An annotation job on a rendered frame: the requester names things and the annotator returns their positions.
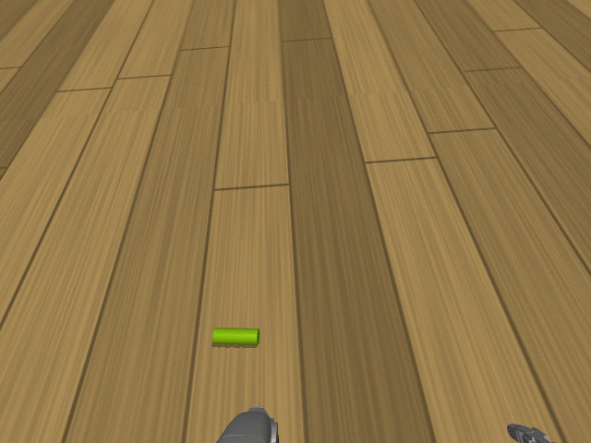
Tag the can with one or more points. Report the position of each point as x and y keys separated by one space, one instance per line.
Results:
x=235 y=336

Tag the right robot hand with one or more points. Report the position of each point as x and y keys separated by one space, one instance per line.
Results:
x=524 y=434

